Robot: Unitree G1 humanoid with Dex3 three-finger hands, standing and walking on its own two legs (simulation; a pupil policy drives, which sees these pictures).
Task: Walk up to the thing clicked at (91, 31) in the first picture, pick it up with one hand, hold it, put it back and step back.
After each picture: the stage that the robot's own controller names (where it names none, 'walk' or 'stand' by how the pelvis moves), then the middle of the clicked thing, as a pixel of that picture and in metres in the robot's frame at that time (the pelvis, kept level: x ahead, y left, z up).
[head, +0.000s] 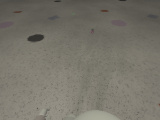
stand; (92, 31) +2.34 -0.02 -0.72
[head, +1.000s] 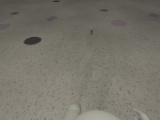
walk; (91, 32) +2.20 +0.18 -0.71
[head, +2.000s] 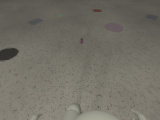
walk; (81, 41) +1.61 +0.30 -0.70
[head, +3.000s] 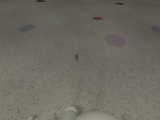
walk; (76, 57) +1.10 +0.27 -0.70
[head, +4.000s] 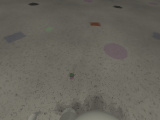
walk; (71, 76) +0.69 +0.23 -0.70
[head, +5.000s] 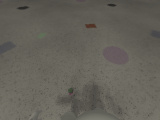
walk; (70, 91) +0.44 +0.19 -0.71
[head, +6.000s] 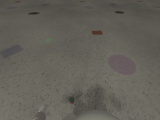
stand; (71, 100) +0.36 +0.19 -0.72
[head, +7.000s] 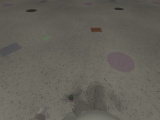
stand; (71, 98) +0.37 +0.20 -0.72
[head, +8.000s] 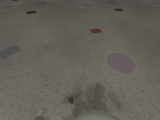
stand; (71, 100) +0.34 +0.20 -0.73
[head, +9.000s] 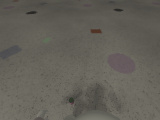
stand; (71, 101) +0.34 +0.20 -0.73
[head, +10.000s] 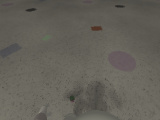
go down; (72, 99) +0.35 +0.19 -0.72
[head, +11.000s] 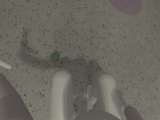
go down; (54, 58) +0.42 +0.25 -0.29
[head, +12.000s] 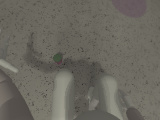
close in; (57, 59) +0.41 +0.25 -0.29
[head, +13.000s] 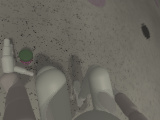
close in; (26, 57) +0.39 +0.29 -0.21
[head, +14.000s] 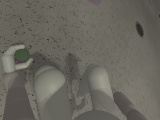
close; (22, 57) +0.38 +0.29 -0.22
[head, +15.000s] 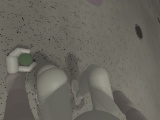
lift; (25, 60) +0.36 +0.28 -0.22
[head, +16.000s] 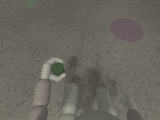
lift; (59, 71) +0.32 +0.20 +0.00
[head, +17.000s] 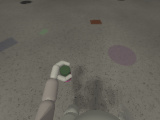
hold; (65, 74) +0.32 +0.17 +0.02
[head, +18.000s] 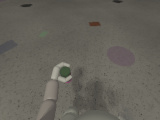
hold; (66, 75) +0.32 +0.17 +0.01
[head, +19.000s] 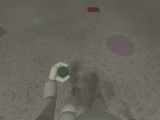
crouch; (64, 74) +0.33 +0.18 -0.05
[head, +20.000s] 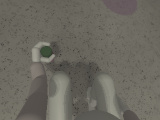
lower; (48, 54) +0.43 +0.25 -0.11
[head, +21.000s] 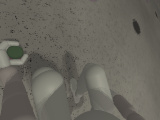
lower; (16, 55) +0.40 +0.30 -0.22
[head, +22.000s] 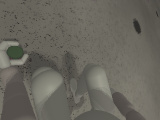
lower; (16, 55) +0.40 +0.31 -0.22
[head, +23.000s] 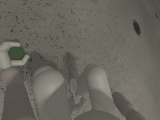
lower; (17, 55) +0.39 +0.31 -0.22
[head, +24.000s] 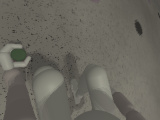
lower; (19, 57) +0.38 +0.30 -0.22
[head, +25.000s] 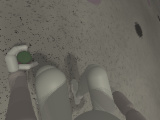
open; (24, 59) +0.37 +0.29 -0.22
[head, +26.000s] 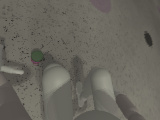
stand; (36, 58) +0.37 +0.27 -0.23
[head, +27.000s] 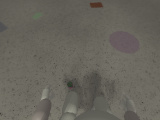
stand; (70, 85) +0.37 +0.19 -0.57
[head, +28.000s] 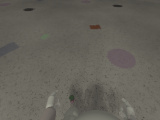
stand; (71, 98) +0.35 +0.18 -0.67
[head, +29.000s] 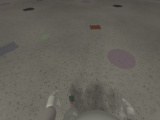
stand; (71, 99) +0.35 +0.18 -0.67
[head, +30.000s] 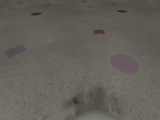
stand; (74, 101) +0.36 +0.16 -0.72
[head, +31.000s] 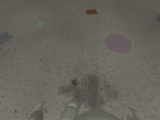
walk; (74, 83) +0.45 +0.17 -0.70
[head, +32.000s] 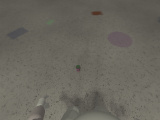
walk; (78, 68) +0.76 +0.17 -0.69
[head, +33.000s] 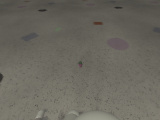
stand; (80, 64) +1.03 +0.20 -0.71
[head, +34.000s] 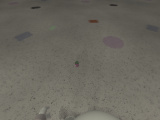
stand; (76, 64) +1.01 +0.22 -0.73
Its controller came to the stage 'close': yes
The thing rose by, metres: 0.71
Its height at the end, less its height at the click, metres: +0.00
